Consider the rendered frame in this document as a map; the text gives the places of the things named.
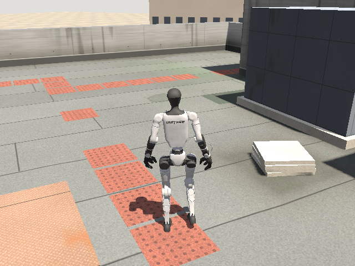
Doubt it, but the robot left shin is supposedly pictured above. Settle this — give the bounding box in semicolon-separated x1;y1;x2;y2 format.
162;188;170;224

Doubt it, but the right robot upper arm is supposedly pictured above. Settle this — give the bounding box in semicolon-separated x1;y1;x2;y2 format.
187;111;203;142

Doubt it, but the robot left forearm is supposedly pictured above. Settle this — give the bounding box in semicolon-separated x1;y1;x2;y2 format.
145;135;155;158

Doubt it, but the left robot hand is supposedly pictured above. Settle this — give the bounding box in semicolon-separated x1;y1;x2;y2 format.
144;156;157;169

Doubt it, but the right robot hand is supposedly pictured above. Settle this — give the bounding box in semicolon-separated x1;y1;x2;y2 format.
200;156;212;170

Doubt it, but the robot right forearm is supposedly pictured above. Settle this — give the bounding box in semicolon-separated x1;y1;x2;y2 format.
198;134;210;158

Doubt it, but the robot left thigh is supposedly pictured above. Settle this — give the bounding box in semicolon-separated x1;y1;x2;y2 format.
159;156;171;198

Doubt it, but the left robot upper arm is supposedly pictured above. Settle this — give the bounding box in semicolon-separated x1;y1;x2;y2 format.
150;113;164;144

